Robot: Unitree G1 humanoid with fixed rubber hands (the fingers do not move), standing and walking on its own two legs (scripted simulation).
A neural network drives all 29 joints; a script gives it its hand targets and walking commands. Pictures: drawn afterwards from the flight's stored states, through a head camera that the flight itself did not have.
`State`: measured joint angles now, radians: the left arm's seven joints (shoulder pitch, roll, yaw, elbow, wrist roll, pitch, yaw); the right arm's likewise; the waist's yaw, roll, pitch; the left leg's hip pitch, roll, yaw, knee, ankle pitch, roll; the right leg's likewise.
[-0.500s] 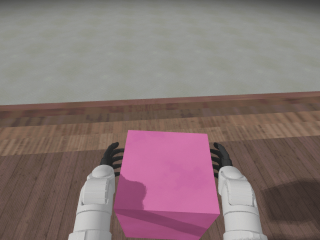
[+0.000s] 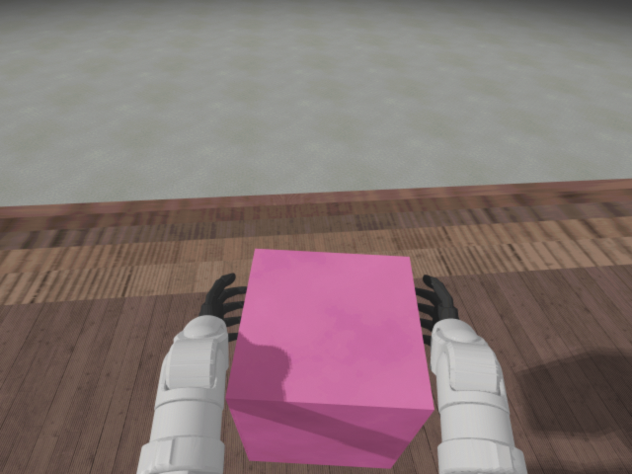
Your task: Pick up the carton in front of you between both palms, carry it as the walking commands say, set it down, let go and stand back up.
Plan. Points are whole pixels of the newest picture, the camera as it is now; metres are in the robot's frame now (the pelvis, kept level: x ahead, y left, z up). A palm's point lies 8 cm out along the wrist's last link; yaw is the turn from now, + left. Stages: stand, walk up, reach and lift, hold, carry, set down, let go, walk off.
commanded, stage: hold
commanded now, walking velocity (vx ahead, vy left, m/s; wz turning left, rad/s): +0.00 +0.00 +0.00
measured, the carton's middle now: (325, 363) +0.29 +0.00 -0.02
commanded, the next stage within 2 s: carry in 0.42 s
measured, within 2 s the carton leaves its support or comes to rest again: neither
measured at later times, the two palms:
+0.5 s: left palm (215, 323) +0.30 +0.15 +0.05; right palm (444, 326) +0.30 -0.15 +0.05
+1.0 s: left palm (230, 240) +0.43 +0.15 +0.08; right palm (429, 247) +0.42 -0.16 +0.08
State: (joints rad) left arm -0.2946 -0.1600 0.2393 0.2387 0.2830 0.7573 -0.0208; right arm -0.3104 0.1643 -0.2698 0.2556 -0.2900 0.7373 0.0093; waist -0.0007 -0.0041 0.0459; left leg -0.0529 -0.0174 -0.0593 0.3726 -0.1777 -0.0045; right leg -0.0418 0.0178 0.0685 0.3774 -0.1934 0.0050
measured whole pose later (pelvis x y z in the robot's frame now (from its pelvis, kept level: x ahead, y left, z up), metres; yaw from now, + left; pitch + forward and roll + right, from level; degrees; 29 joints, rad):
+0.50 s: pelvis +0.02 +0.00 +0.00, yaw -1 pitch -3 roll +0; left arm -0.22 -0.14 0.18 0.16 0.25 0.79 0.00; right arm -0.24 0.15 -0.20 0.18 -0.26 0.77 0.00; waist 0.00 0.00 -0.06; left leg -0.15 -0.02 -0.05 0.44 -0.30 0.00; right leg -0.15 0.02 0.07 0.46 -0.32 0.00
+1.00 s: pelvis +0.20 +0.00 -0.01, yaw -2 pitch +5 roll +1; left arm 0.06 -0.13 0.06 -0.49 0.02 1.17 0.15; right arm 0.04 0.13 -0.04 -0.45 -0.03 1.13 -0.14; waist 0.01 -0.02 -0.17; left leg -0.31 0.00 0.23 0.47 -0.26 0.07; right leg -0.40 -0.07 -0.06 1.03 -0.43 -0.02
